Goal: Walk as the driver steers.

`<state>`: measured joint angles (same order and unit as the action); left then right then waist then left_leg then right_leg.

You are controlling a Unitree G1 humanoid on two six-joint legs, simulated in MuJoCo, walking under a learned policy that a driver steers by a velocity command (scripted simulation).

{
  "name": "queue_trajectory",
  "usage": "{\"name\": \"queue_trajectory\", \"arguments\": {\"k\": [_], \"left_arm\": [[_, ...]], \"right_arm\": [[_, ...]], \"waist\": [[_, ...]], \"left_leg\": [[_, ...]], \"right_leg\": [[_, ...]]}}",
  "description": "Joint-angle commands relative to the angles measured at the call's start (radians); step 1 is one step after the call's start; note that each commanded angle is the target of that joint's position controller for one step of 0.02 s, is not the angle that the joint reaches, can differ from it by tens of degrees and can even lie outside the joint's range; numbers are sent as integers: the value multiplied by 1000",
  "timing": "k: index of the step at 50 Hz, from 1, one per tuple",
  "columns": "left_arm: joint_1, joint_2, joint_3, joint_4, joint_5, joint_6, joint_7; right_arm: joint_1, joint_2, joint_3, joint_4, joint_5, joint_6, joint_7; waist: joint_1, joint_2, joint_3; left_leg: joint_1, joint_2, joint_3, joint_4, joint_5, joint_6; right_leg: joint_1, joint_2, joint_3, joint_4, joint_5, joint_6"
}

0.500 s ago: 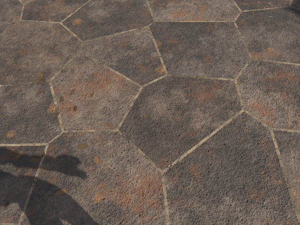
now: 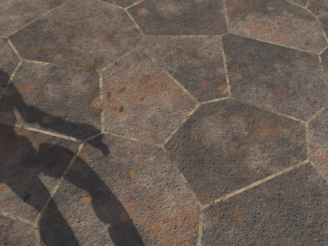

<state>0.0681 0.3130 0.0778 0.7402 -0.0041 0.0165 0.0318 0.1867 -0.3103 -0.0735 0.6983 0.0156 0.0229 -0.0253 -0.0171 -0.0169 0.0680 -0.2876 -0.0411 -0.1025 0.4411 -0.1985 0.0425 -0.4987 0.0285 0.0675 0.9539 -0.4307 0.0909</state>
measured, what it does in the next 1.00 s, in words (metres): steps to the right: right foot, then left foot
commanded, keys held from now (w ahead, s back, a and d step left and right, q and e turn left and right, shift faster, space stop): q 0.14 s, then no key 0.06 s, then e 0.42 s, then w+e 0.20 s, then e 0.12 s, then q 0.06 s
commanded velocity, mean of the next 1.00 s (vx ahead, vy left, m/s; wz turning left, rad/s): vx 0.07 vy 0.00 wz -0.13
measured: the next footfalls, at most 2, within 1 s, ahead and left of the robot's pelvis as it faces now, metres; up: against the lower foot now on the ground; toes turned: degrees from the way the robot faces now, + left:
right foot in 0.22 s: +0.08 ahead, -0.14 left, +0.00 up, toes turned +13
left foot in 0.54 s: +0.01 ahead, +0.09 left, +0.00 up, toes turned -2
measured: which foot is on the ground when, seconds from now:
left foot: down 0.00-0.22, up 0.24-0.52, down 0.54-0.92, up 0.94-1.00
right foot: up 0.00-0.20, down 0.22-0.56, up 0.58-0.90, down 0.92-1.00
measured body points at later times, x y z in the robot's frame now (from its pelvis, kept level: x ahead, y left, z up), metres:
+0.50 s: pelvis +0.01 -0.04 +0.00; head +0.05 -0.05 +0.44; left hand +0.10 +0.24 -0.12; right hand +0.19 -0.30 -0.12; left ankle -0.03 +0.10 -0.74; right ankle +0.04 -0.15 -0.74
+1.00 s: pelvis +0.05 -0.10 -0.01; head +0.08 -0.13 +0.43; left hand +0.28 +0.14 -0.09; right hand +0.07 -0.41 -0.14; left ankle -0.02 +0.07 -0.68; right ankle +0.04 -0.19 -0.74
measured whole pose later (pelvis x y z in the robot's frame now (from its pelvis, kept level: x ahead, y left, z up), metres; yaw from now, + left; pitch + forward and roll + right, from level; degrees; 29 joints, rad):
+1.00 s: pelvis +0.05 -0.10 -0.01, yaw -12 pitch +1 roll +1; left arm 0.14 0.31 0.06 0.66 -0.01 0.00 -0.02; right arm 0.25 -0.34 -0.08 0.79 0.01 -0.03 -0.01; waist -0.04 0.03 0.05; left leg -0.34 0.06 0.01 1.04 -0.55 -0.06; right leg -0.33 0.03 -0.02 0.59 -0.28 -0.06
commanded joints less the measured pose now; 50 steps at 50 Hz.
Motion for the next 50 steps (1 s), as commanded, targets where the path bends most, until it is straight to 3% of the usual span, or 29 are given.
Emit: {"name": "queue_trajectory", "arguments": {"k": [1,7,10,11,12,13,14,15,16,18,20,22,26,27,28,29,30,31,33,36,40,42,44,45,46,47,48,49,50], "left_arm": [[9,56,12,-55,-2,-11,2],[19,78,22,-60,-7,-29,-16],[100,91,32,-32,1,-46,-27],[101,146,38,-46,22,-46,-24],[72,182,36,-45,53,-43,-26],[40,109,13,-58,60,-54,-30],[0,64,-4,-63,48,-63,-34],[-31,48,-13,-54,33,-65,-38],[-40,49,-16,-47,13,-64,-39],[-3,102,-2,-28,-2,-45,-30],[71,158,19,-17,-4,-27,-21],[87,169,26,-18,-11,-17,-17],[50,149,27,-33,-34,3,-1],[50,128,22,-40,-29,3,3],[44,88,15,-66,-27,-2,1],[55,96,14,-60,-21,-6,-2],[67,137,32,-51,-21,-6,-4],[93,161,47,-36,-23,-1,-6],[98,120,38,-34,-20,19,-13],[-4,79,15,-84,-26,10,-37],[-48,66,-4,-129,-20,-11,-65],[-30,87,0,-133,-21,-13,-71],[54,100,12,-117,-15,-6,-69],[143,134,33,-94,-15,0,-61],[266,202,64,-75,-22,6,-47],[301,343,85,-101,-13,1,-33],[299,257,56,-113,1,-22,-44],[239,188,32,-114,3,-38,-45],[195,137,16,-106,-5,-46,-44]], "right_arm": [[-10,-185,-53,-72,1,3,-15],[-53,-181,-52,-91,2,19,-9],[-70,-137,-34,-97,8,25,-16],[-12,-80,-14,-89,-16,22,-15],[20,-64,-11,-103,-18,12,-17],[28,-121,-24,-85,-33,4,-21],[23,-153,-36,-61,-25,5,-21],[28,-126,-32,-38,-31,10,-22],[17,-106,-27,-32,-40,13,-23],[-34,-64,-12,-36,-32,3,-16],[-69,-63,-13,-37,-11,-9,-19],[-61,-78,-19,-25,5,-12,-23],[11,-88,-28,18,-2,-26,-11],[41,-118,-36,21,-14,-28,-12],[30,-194,-57,31,-26,-21,-10],[18,-183,-57,18,-42,-20,-6],[-15,-141,-43,-1,-54,-24,-10],[-44,-117,-31,-11,-50,-29,-16],[-59,-107,-27,-2,-14,-40,-21],[21,-128,-33,27,-8,-43,-24],[45,-183,-49,36,-3,-57,-6],[41,-202,-56,38,4,-62,8],[3,-209,-57,33,19,-59,16],[11,-182,-49,34,18,-61,16],[26,-133,-33,28,-3,-65,17],[-3,-25,4,-59,-55,-75,12],[-19,-99,-9,-42,-22,-84,14],[-4,-136,-19,-29,9,-80,21],[15,-140,-21,-4,4,-74,22]], "waist": [[6,148,-199],[-1,202,-172],[36,179,-174],[3,16,-194],[-44,-213,-141],[-25,-192,-143],[-31,-132,-118],[-45,-107,-113],[-38,-123,-96],[-6,-141,-76],[35,-157,-97],[43,-179,-117],[1,-149,-151],[-4,-94,-178],[32,127,-145],[8,234,-122],[0,239,-112],[21,175,-103],[27,137,-72],[-48,170,-24],[-67,171,-21],[-51,174,-3],[15,156,-29],[56,118,-85],[107,2,-170],[79,-319,-225],[127,-186,-275],[93,-155,-192],[66,-106,-144]], "left_leg": [[190,219,-218,-40,578,180],[128,199,-343,-25,383,159],[75,135,-330,52,200,78],[-2,52,-231,199,-24,20],[-151,-96,-116,315,-404,-36],[-128,-36,-140,491,-469,-81],[-107,-16,-139,547,-414,-97],[-88,13,-111,516,-359,-119],[-95,40,-79,466,-311,-140],[-63,35,-10,332,-271,-160],[-52,2,25,227,-263,-157],[-44,-11,25,148,-229,-145],[150,2,35,-95,12,-82],[255,84,-9,-85,98,-47],[255,189,-114,-78,204,40],[264,321,-236,-128,318,148],[249,415,-285,-143,429,223],[226,411,-246,-133,475,226],[259,343,-144,-156,230,163],[296,307,-108,-240,-103,153],[246,316,-21,-256,-120,137],[188,318,18,-229,-66,131],[143,309,76,-104,122,92],[87,272,133,44,242,53],[-41,209,222,304,185,-25],[-399,36,239,654,-420,-120],[-426,41,53,809,-492,-118],[-440,90,56,833,-430,-102],[-411,132,65,775,-358,-88]], "right_leg": [[11,11,3,-108,60,20],[127,25,19,-310,82,-5],[305,-21,9,-591,328,-55],[392,-203,190,-634,452,-117],[374,-354,413,-653,625,-288],[296,-408,489,-674,571,-387],[268,-349,406,-667,509,-363],[267,-279,326,-661,426,-310],[285,-243,297,-656,396,-279],[300,-180,249,-621,485,-257],[370,-172,276,-589,549,-272],[420,-186,338,-587,556,-288],[340,-152,356,-546,544,-240],[241,-122,318,-492,469,-201],[113,-14,163,-394,293,-144],[18,52,68,-268,30,-98],[-34,39,41,-36,-181,-69],[-48,15,50,108,-187,-54],[-127,-39,42,126,-45,-32],[-179,-66,-25,16,53,-18],[-33,-82,-93,-203,47,-54],[60,-60,-133,-284,68,-79],[204,-17,-173,-420,175,-106],[360,16,-169,-462,215,-132],[564,-51,-39,-496,335,-179],[728,-356,495,-580,513,-383],[665,-444,582,-647,542,-483],[599,-412,429,-635,591,-452],[536,-342,294,-620,611,-385]]}}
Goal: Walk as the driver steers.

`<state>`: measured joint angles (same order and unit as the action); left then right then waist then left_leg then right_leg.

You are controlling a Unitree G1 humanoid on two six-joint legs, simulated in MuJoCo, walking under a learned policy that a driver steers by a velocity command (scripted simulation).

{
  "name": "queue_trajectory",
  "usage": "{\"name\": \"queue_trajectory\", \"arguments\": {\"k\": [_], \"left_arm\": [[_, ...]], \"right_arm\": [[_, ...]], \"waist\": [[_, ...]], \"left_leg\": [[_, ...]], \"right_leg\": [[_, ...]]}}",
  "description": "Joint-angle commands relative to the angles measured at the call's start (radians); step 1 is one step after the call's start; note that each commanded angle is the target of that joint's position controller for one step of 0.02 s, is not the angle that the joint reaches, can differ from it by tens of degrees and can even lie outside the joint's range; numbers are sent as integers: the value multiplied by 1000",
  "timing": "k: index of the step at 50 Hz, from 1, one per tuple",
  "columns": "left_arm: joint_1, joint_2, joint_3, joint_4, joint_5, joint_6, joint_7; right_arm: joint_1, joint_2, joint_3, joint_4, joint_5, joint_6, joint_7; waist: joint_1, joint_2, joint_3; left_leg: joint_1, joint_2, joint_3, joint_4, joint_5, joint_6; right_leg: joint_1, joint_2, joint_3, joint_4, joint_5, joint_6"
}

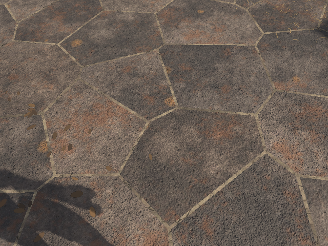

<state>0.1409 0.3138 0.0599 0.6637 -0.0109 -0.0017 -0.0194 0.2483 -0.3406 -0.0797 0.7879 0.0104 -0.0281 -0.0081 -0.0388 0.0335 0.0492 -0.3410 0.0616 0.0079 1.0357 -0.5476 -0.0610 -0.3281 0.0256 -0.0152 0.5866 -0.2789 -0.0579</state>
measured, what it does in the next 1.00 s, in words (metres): walks ahead, turning left: left foot, then right foot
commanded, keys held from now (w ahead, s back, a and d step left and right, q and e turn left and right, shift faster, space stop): q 0.86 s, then w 0.02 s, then no key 0.06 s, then e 0.06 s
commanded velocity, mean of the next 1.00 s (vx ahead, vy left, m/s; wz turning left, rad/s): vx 0.04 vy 0.00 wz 0.36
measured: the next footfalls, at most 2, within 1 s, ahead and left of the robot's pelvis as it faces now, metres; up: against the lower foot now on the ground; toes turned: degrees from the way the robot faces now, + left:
left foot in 0.46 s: +0.13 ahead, +0.12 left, +0.00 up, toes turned +12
right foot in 0.90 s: +0.23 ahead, -0.09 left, +0.00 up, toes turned +30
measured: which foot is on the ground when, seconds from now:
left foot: up 0.00-0.44, down 0.46-0.90, up 0.92-1.00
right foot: down 0.00-0.48, up 0.50-0.88, down 0.90-1.00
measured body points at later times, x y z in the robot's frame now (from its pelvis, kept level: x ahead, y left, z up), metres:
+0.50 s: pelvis +0.08 +0.01 +0.00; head +0.13 +0.04 +0.44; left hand +0.16 +0.32 -0.12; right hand +0.29 -0.24 -0.09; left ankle +0.09 +0.11 -0.73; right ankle +0.02 -0.09 -0.71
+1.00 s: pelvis +0.14 -0.02 +0.01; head +0.17 -0.02 +0.45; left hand +0.13 +0.30 -0.09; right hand +0.42 -0.19 -0.08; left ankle +0.06 +0.10 -0.69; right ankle +0.20 -0.11 -0.73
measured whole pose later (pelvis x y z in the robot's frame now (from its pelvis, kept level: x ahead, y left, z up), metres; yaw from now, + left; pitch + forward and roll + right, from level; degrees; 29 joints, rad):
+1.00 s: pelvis +0.14 -0.02 +0.01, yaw +27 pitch +1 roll +0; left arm 0.18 0.28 0.06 0.74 0.03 -0.03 0.00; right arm 0.14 -0.34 -0.07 0.63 0.00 0.04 -0.04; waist 0.01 0.05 0.04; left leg -0.40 -0.10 -0.20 0.91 -0.53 -0.02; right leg -0.27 0.03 0.04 0.50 -0.25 -0.02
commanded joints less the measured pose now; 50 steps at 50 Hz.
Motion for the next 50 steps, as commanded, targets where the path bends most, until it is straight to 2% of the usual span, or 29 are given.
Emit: {"name": "queue_trajectory", "arguments": {"k": [1,2,4,7,8,11,15,20,22,23,24,25,26,27,28,29,30,32,35,38,42,43,44,45,46,47,48,49,50], "left_arm": [[73,109,24,-29,2,-27,11],[41,99,15,-29,11,-28,15],[-3,68,1,-20,36,-38,24],[-30,71,1,8,39,-44,33],[-22,84,5,20,38,-40,36],[7,138,25,50,28,-16,42],[1,131,32,61,15,13,44],[-4,150,46,60,1,39,54],[-26,153,47,55,-13,41,61],[-10,147,46,63,-16,33,63],[-15,118,37,37,20,15,58],[-42,53,16,-9,53,1,49],[-58,108,31,16,34,-2,34],[-58,122,36,15,5,-1,27],[-50,114,38,28,5,1,33],[-53,126,43,27,14,6,42],[-38,116,42,31,15,10,43],[-9,92,36,33,12,10,45],[-33,79,30,21,12,9,51],[-47,83,30,12,8,5,47],[-38,97,38,1,1,-14,32],[-15,98,41,5,0,-21,27],[39,97,44,20,-1,-28,22],[56,116,51,25,9,-32,22],[58,177,58,7,30,-31,29],[44,216,62,16,62,-32,23],[9,151,42,-6,55,-43,19],[-24,100,26,-6,42,-48,18],[-52,68,13,-3,31,-51,16]], "right_arm": [[-49,-105,-15,-77,-5,-17,-2],[-37,-99,-14,-64,-10,-9,-3],[24,-61,-5,-31,-7,5,0],[-1,-27,12,-36,-8,16,-5],[-24,-27,15,-47,-7,19,-5],[-76,-63,6,-87,4,30,-2],[-107,-50,2,-126,5,46,7],[-122,-31,1,-165,17,42,36],[-64,-44,-11,-160,16,37,42],[0,-82,-28,-152,7,32,33],[66,-192,-57,-162,1,33,11],[83,-264,-65,-175,-29,27,10],[56,-172,-41,-184,-17,20,15],[-11,-151,-36,-190,-6,14,13],[-60,-137,-35,-193,6,15,10],[-92,-129,-31,-200,17,20,4],[-102,-135,-30,-206,10,25,-2],[-101,-147,-35,-211,-1,32,-8],[-90,-159,-41,-210,3,42,-19],[-100,-169,-44,-216,1,54,-23],[-124,-159,-40,-226,5,63,-17],[-140,-153,-38,-231,10,65,-18],[-159,-138,-31,-236,16,68,-22],[-140,-104,-19,-234,11,67,-25],[-77,-34,3,-227,-15,64,-22],[-86,-74,-12,-262,-7,55,-28],[-52,-139,-30,-231,-13,50,-36],[-52,-154,-39,-204,-10,52,-36],[-40,-112,-31,-178,-16,59,-40]], "waist": [[70,-115,-101],[51,-129,-94],[11,-127,-117],[15,-129,-101],[28,-132,-95],[58,-122,-59],[68,-94,-19],[69,-111,-66],[25,-115,-113],[-13,-84,-153],[-24,80,-219],[-10,262,-300],[-39,76,-315],[-5,44,-214],[19,-7,-160],[30,0,-122],[45,38,-122],[52,71,-136],[36,85,-147],[24,114,-145],[23,151,-137],[38,154,-139],[69,146,-164],[68,107,-156],[28,-113,-175],[6,-319,-99],[11,-228,-88],[4,-167,-71],[-9,-137,-76]], "left_leg": [[-326,50,-45,108,62,19],[-252,54,-42,71,133,15],[-125,41,-40,-1,243,1],[-59,34,-40,-194,321,-8],[-54,31,-38,-233,335,-7],[-117,23,-30,-245,293,-1],[-204,27,-27,-237,195,5],[-160,-18,44,-349,166,34],[-22,-69,84,-513,289,75],[126,-71,43,-628,499,117],[375,106,-224,-631,955,210],[504,347,-573,-627,1263,453],[482,331,-486,-633,1183,459],[405,270,-376,-637,1081,401],[351,204,-322,-653,949,343],[305,175,-300,-668,888,315],[249,144,-276,-679,895,311],[233,123,-266,-681,906,313],[224,115,-290,-663,852,306],[175,106,-338,-653,740,292],[175,98,-440,-614,683,270],[175,88,-462,-593,671,254],[157,65,-454,-570,552,224],[94,21,-428,-520,424,174],[-15,-92,-293,-307,140,107],[-188,-191,-193,-139,-135,64],[-181,-140,-235,20,-117,36],[-163,-130,-239,65,-52,22],[-130,-114,-241,35,-3,0]], "right_leg": [[318,-298,307,-258,484,-188],[260,-269,246,-275,565,-171],[191,-237,139,-291,694,-166],[176,-213,44,-302,711,-147],[185,-221,37,-306,705,-146],[235,-272,63,-316,627,-174],[307,-322,83,-291,591,-199],[400,-327,42,-168,807,-165],[376,-280,-19,-37,878,-111],[300,-228,-70,98,827,-49],[41,-135,-115,345,442,39],[-229,59,-36,586,-394,97],[-250,-7,110,682,-430,101],[-284,-33,104,674,-349,98],[-296,-49,94,606,-281,101],[-288,-58,91,546,-216,114],[-229,-44,79,528,-171,130],[-193,-23,71,445,-131,157],[-162,-15,81,308,-100,176],[-100,-1,88,210,-73,173],[-39,17,95,60,-76,145],[-3,19,91,-21,-38,132],[80,12,71,-145,62,115],[172,-48,108,-227,161,86],[268,-269,334,-283,280,8],[200,-402,583,-312,361,-177],[165,-408,578,-316,335,-238],[142,-347,467,-295,309,-202],[140,-277,383,-284,260,-154]]}}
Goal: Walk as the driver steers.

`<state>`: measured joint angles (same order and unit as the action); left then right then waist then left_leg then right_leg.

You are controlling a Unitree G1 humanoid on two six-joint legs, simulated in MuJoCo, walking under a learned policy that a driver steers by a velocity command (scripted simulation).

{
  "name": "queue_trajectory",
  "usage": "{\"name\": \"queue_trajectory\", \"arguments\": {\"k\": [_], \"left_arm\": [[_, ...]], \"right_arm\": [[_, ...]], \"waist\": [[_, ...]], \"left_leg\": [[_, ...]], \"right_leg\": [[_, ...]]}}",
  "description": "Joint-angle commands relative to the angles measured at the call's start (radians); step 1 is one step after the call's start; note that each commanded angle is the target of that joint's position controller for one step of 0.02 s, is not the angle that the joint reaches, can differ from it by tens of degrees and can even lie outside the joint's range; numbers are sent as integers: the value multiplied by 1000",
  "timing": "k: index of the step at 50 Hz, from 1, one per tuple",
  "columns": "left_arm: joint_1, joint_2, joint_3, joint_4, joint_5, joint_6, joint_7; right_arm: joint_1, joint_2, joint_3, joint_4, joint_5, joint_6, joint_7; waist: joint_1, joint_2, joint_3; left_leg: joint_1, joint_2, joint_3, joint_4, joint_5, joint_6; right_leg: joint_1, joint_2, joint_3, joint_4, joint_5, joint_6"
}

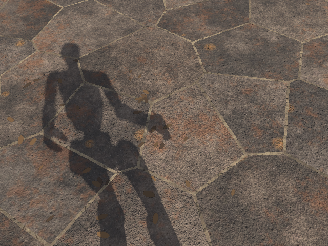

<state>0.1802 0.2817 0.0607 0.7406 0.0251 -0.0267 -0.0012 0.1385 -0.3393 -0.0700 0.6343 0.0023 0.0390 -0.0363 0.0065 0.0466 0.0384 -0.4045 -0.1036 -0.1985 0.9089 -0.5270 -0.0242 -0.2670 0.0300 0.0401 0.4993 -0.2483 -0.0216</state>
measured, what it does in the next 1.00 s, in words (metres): steps on the spot, turning right: left foot, then right foot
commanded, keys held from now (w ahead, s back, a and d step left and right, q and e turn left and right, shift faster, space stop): e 0.66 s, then q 0.34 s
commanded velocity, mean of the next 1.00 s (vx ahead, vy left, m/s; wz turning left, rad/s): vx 0.01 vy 0.00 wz -0.22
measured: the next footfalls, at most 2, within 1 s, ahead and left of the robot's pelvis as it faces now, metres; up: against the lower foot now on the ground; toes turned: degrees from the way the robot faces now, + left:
left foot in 0.22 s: +0.03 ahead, +0.14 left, +0.00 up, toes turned -9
right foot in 0.54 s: +0.02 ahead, -0.14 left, +0.00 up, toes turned -16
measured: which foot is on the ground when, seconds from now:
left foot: up 0.00-0.20, down 0.22-0.54, up 0.56-0.94, down 0.96-1.00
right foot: down 0.00-0.24, up 0.26-0.52, down 0.54-1.00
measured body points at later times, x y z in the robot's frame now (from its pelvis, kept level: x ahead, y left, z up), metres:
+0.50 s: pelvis +0.00 -0.01 +0.00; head +0.04 -0.03 +0.45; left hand +0.21 +0.24 -0.09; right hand +0.07 -0.32 -0.11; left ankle -0.01 +0.14 -0.74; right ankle -0.02 -0.12 -0.71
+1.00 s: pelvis +0.01 -0.04 +0.00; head +0.02 -0.04 +0.44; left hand +0.25 +0.15 -0.10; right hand +0.02 -0.34 -0.11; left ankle +0.04 +0.09 -0.74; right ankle -0.01 -0.13 -0.74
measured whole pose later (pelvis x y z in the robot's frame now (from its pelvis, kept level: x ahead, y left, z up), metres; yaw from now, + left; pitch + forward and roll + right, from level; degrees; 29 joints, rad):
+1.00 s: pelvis +0.01 -0.04 +0.00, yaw -16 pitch -1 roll -1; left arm 0.11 0.25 0.02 0.71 0.01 0.01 0.02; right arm 0.23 -0.29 -0.05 0.76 0.01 0.02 -0.02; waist -0.03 0.00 0.04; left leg -0.25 0.04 -0.02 0.56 -0.29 -0.03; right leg -0.25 0.05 -0.03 0.54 -0.28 -0.05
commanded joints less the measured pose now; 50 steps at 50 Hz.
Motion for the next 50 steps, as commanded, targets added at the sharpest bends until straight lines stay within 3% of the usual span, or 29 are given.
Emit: {"name": "queue_trajectory", "arguments": {"k": [1,2,4,7,10,11,12,14,15,16,18,21,24,26,27,28,29,30,31,32,33,36,39,41,43,47,48,49,50], "left_arm": [[-114,70,-3,-71,-18,-28,-5],[-116,71,-8,-61,-23,-24,-5],[-72,123,10,-49,-28,-6,1],[-5,196,35,-43,-40,14,8],[-21,191,37,-53,-63,22,16],[-27,169,31,-61,-54,16,17],[-27,128,24,-83,-51,10,16],[-27,129,25,-81,-49,12,11],[-30,147,36,-81,-49,20,10],[-21,166,50,-83,-51,31,10],[-1,131,45,-81,-52,55,8],[-38,94,26,-112,-49,62,-10],[-42,121,32,-142,-56,67,-32],[28,135,45,-129,-50,74,-33],[68,164,59,-123,-44,75,-21],[102,279,89,-141,-46,73,-1],[123,338,89,-164,-6,52,-9],[112,283,73,-166,3,29,-18],[65,254,62,-163,-6,16,-15],[16,234,59,-163,-25,15,-8],[-22,216,51,-169,-37,19,0],[-54,144,17,-173,-20,24,20],[-57,83,-8,-143,-8,19,25],[-49,91,-9,-118,3,19,21],[-47,126,-1,-98,7,22,15],[-57,167,15,-75,-26,34,22],[-31,162,17,-64,-28,33,26],[-15,151,18,-71,-15,29,31],[-14,126,17,-89,-4,27,34]], "right_arm": [[67,-73,-28,-18,-17,-4,-11],[60,-40,-15,-14,-21,-4,-5],[-2,-7,0,-26,-14,-16,1],[-9,-46,-15,-12,14,-23,-5],[40,-74,-26,14,7,-29,-8],[66,-102,-34,11,-4,-31,-12],[68,-160,-52,26,-12,-26,-10],[61,-117,-47,16,-24,-21,-5],[50,-100,-41,5,-27,-26,-10],[38,-89,-34,2,-22,-35,-13],[-17,-91,-35,6,-2,-47,-13],[-22,-120,-48,17,0,-34,-11],[-6,-144,-56,25,10,-24,-7],[-21,-144,-54,28,29,-30,-1],[34,-114,-46,50,26,-40,6],[67,-64,-30,40,-19,-46,12],[-34,-35,-15,-23,-30,-47,4],[-59,-88,-31,-17,-11,-41,-2],[-53,-98,-35,-13,3,-36,-3],[-28,-104,-42,10,-1,-32,-11],[-26,-115,-47,14,-10,-30,-18],[52,-81,-38,55,1,-26,-7],[38,-22,-11,62,-1,-22,0],[14,-15,0,60,-1,-24,9],[7,-52,-6,55,8,-25,12],[49,-72,-8,55,7,-38,15],[51,-90,-11,48,0,-41,15],[56,-139,-20,36,-4,-43,13],[61,-178,-35,47,10,-42,14]], "waist": [[-57,-166,-59],[-59,-187,-56],[-17,-219,-61],[13,-231,-87],[-12,-208,-104],[-19,-157,-136],[12,28,-137],[-19,162,-95],[-33,180,-82],[-26,139,-63],[9,80,-33],[-17,113,-56],[-29,134,-89],[14,105,-101],[24,33,-114],[13,-226,-130],[50,-358,-174],[73,-201,-184],[40,-178,-128],[15,-128,-95],[3,-134,-75],[-22,-161,-133],[-9,-165,-122],[17,-187,-91],[29,-186,-50],[-6,-134,-19],[-5,-102,-27],[16,-25,-50],[46,109,-69]], "left_leg": [[-43,79,-25,99,25,-58],[2,102,36,14,56,-77],[73,97,119,-175,60,-92],[108,61,144,-360,139,-80],[263,77,134,-556,367,-19],[362,151,97,-524,484,14],[376,219,47,-483,560,80],[380,387,-103,-557,658,221],[377,455,-151,-573,747,278],[362,489,-151,-569,838,304],[349,431,-29,-550,845,251],[333,373,95,-538,862,225],[331,383,131,-500,821,208],[273,371,173,-411,722,161],[194,327,227,-300,590,102],[-39,226,318,-27,214,-4],[-209,80,211,195,-208,-44],[-222,113,115,319,-190,-40],[-226,130,107,328,-101,-25],[-223,147,107,286,-14,-24],[-212,154,102,244,53,-30],[-97,138,142,231,163,-60],[-3,174,145,-1,206,-71],[75,181,160,-134,200,-67],[98,169,178,-199,173,-57],[130,143,206,-395,298,-12],[152,159,172,-438,432,7],[178,212,95,-419,663,38],[165,254,-2,-438,672,105]], "right_leg": [[82,-253,293,-194,241,-170],[75,-216,244,-192,296,-158],[100,-169,204,-152,410,-151],[176,-191,287,-116,451,-174],[110,-176,329,-92,412,-132],[26,-155,306,-54,348,-97],[-63,-62,179,17,191,-46],[-200,21,43,214,-146,27],[-257,10,25,401,-348,45],[-302,-10,37,559,-397,63],[-321,-54,44,543,-316,84],[-225,-63,-37,397,-209,103],[-115,-47,-88,225,-137,79],[18,-11,-130,41,20,36],[141,-1,-88,-51,146,1],[316,-198,211,-103,526,-85],[276,-429,562,-143,674,-324],[253,-415,514,-167,554,-353],[197,-357,419,-169,453,-300],[167,-296,356,-173,335,-242],[139,-267,329,-175,309,-212],[109,-223,210,-177,388,-204],[99,-197,147,-186,287,-188],[66,-201,144,-208,166,-192],[42,-221,173,-216,66,-203],[67,-235,183,-147,132,-179],[77,-215,161,-111,152,-144],[67,-158,102,-31,122,-100],[44,-54,-9,33,64,-48]]}}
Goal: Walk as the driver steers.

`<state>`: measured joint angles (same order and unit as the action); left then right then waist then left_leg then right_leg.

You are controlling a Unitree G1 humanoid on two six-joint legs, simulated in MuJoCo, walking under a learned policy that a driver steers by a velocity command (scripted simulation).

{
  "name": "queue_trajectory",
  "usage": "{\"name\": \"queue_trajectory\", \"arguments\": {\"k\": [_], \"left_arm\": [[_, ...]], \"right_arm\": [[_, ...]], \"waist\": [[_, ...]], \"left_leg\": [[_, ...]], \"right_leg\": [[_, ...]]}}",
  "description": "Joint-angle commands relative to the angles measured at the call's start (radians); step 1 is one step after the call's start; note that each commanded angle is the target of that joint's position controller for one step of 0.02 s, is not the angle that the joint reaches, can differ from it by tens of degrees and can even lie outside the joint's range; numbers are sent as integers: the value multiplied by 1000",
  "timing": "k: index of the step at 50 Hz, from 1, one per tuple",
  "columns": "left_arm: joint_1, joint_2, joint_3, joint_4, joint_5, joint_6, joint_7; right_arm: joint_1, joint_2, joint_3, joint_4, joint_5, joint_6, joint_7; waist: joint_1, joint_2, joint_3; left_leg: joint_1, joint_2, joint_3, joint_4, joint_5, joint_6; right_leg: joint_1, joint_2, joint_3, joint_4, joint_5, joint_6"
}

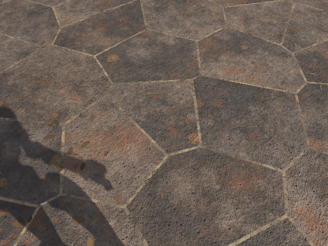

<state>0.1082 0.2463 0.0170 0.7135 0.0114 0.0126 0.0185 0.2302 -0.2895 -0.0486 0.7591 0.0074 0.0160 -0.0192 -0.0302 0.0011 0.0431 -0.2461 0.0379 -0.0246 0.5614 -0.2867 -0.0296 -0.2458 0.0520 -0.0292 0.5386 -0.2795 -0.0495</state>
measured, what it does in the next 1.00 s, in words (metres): steps on the spot: right foot, then left foot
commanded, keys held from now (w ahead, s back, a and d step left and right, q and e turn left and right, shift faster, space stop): q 0.32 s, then w+q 0.18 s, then no key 0.12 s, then e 0.38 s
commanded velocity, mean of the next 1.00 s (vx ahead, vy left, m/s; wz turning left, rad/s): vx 0.08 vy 0.00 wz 0.24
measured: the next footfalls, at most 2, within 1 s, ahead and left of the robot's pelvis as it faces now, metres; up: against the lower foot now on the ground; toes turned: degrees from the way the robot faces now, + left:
right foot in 0.26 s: +0.05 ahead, -0.12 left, +0.00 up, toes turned +12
left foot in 0.76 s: +0.10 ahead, +0.17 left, +0.00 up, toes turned +20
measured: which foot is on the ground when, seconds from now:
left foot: down 0.00-0.26, up 0.28-0.74, down 0.76-1.00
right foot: down 0.00-0.00, up 0.02-0.24, down 0.26-0.78, up 0.80-1.00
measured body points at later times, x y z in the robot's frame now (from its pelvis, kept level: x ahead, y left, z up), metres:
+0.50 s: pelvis +0.01 -0.04 +0.02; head +0.03 -0.06 +0.46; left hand +0.02 +0.25 -0.08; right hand +0.23 -0.29 -0.09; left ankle -0.04 +0.12 -0.64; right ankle +0.01 -0.13 -0.73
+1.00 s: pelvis +0.06 +0.03 +0.01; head +0.09 +0.05 +0.46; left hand +0.07 +0.34 -0.11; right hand +0.30 -0.18 -0.08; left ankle +0.06 +0.15 -0.73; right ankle +0.07 -0.11 -0.67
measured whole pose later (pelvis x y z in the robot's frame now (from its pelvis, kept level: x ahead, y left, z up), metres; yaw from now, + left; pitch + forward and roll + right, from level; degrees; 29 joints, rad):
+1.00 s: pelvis +0.06 +0.03 +0.01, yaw +13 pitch +1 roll +1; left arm 0.25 0.32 0.08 0.75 -0.02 0.06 0.04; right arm 0.09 -0.25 -0.05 0.71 -0.02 -0.01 -0.02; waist 0.03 -0.03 0.07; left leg -0.26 0.04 0.12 0.42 -0.17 0.02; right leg -0.47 -0.05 0.01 1.02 -0.45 0.10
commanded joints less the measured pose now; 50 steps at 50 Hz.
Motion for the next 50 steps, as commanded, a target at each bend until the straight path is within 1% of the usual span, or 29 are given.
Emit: {"name": "queue_trajectory", "arguments": {"k": [1,3,4,5,7,10,12,13,14,15,16,17,18,19,23,26,29,33,35,37,38,39,40,41,42,44,46,48,50], "left_arm": [[0,150,60,-72,15,-11,20],[-51,113,60,-95,1,-4,23],[-59,121,65,-105,-6,0,18],[-43,131,73,-104,-13,1,14],[-18,120,70,-97,-18,-2,7],[17,97,64,-85,-26,-16,-15],[104,109,75,-59,-27,-19,-25],[132,138,88,-49,-20,-17,-20],[155,228,108,-62,-4,-11,-7],[114,292,116,-81,36,-10,-13],[76,242,99,-110,42,-24,-13],[40,193,85,-109,30,-34,-9],[23,180,82,-110,9,-42,-3],[31,176,81,-101,-9,-47,7],[151,169,76,-74,-3,-65,29],[200,176,82,-53,-3,-72,23],[182,188,86,-41,-3,-65,11],[192,198,88,-6,-23,-55,-11],[192,205,86,11,-37,-50,-23],[175,188,75,24,-52,-50,-26],[190,159,60,26,-32,-60,-27],[230,89,31,1,12,-70,-31],[259,67,23,9,-7,-56,-25],[220,160,51,9,-34,-36,-16],[198,189,68,4,-44,-21,-7],[231,192,82,21,-32,17,17],[254,159,82,20,-29,42,29],[220,139,80,-9,-28,50,29],[165,117,69,-45,-24,50,15]], "right_arm": [[-23,-211,-58,-88,10,-21,0],[-12,-188,-51,-93,-9,-28,-5],[6,-194,-54,-93,-15,-39,-4],[7,-207,-59,-93,-11,-47,-6],[-44,-211,-68,-99,16,-36,-13],[-78,-209,-74,-116,21,15,-22],[-122,-195,-70,-138,32,31,-21],[-106,-166,-62,-141,31,30,-22],[-53,-99,-44,-138,6,27,-16],[-42,-120,-55,-167,6,14,-22],[-27,-193,-76,-149,3,6,-24],[-20,-219,-90,-124,12,10,-21],[-4,-201,-89,-103,11,18,-22],[-22,-183,-84,-104,8,19,-21],[-108,-139,-67,-147,19,-6,2],[-140,-111,-58,-170,15,-19,8],[-140,-68,-41,-181,4,-24,14],[-157,-38,-20,-186,-4,-27,25],[-151,-55,-25,-182,0,-30,25],[-67,-94,-42,-152,-9,-35,19],[-5,-156,-58,-143,-20,-35,6],[51,-231,-67,-152,-52,-26,-9],[23,-169,-52,-139,-50,-18,-10],[-4,-141,-46,-144,-34,-21,-1],[-41,-149,-50,-139,-22,-26,2],[-133,-126,-45,-141,-13,-37,8],[-183,-102,-41,-132,-26,-42,6],[-194,-94,-41,-118,-27,-41,-3],[-195,-107,-46,-105,-24,-37,-12]], "waist": [[42,193,-67],[13,256,-65],[-7,254,-69],[1,199,-84],[27,135,-97],[21,172,-138],[62,175,-150],[62,133,-148],[36,-100,-146],[17,-301,-95],[14,-201,-69],[-3,-120,-45],[-5,-99,-28],[14,-117,-8],[87,-107,-8],[109,-83,15],[91,-88,26],[87,-115,-8],[70,-131,-31],[5,-100,-73],[-17,-57,-141],[-1,119,-272],[7,220,-311],[-14,162,-242],[-3,171,-183],[42,153,-117],[72,161,-95],[66,165,-87],[49,152,-87]], "left_leg": [[0,168,-282,-159,376,175],[69,243,-428,-223,391,263],[118,275,-469,-230,450,297],[149,279,-457,-214,503,302],[172,216,-375,-178,502,235],[123,153,-343,-152,503,201],[57,113,-344,-122,368,159],[-24,71,-325,-81,203,115],[-186,-42,-213,141,-93,43],[-338,-123,-129,351,-376,1],[-336,-68,-172,535,-356,-12],[-357,-45,-164,589,-262,-11],[-395,-26,-144,594,-176,-18],[-447,-13,-131,611,-107,-28],[-527,9,-84,570,15,-51],[-552,18,-89,472,33,-59],[-454,26,-58,329,41,-62],[-226,16,27,122,40,-35],[-132,-15,43,15,76,-7],[81,-38,41,-212,286,42],[250,41,-34,-211,505,64],[493,268,-225,-92,892,159],[433,368,-321,-127,823,304],[341,336,-283,-171,678,321],[291,302,-228,-193,597,297],[140,264,-135,-249,460,259],[39,244,-56,-283,419,257],[29,245,-13,-295,367,261],[41,253,14,-288,326,261]], "right_leg": [[-9,-16,-6,93,44,28],[-143,31,31,228,-182,42],[-220,27,72,358,-334,46],[-260,6,107,438,-368,51],[-253,-27,110,315,-287,72],[-101,7,61,128,-134,101],[37,21,29,-99,47,92],[134,-18,52,-177,117,73],[237,-244,284,-238,184,-4],[126,-446,543,-281,247,-172],[78,-461,545,-301,236,-235],[68,-403,437,-304,83,-197],[98,-337,361,-323,-95,-149],[133,-318,336,-342,-160,-132],[253,-315,252,-399,-181,-131],[305,-336,208,-413,-81,-146],[260,-322,102,-394,166,-164],[173,-291,24,-322,421,-164],[173,-297,51,-266,505,-150],[128,-265,57,-165,531,-88],[64,-213,28,-77,445,-22],[-116,-141,-7,101,14,54],[-181,-93,40,256,-389,102],[-228,-96,67,417,-440,119],[-296,-95,67,527,-411,123],[-273,-114,90,577,-304,140],[-214,-106,62,593,-215,158],[-214,-119,48,535,-160,158],[-194,-139,40,422,-125,144]]}}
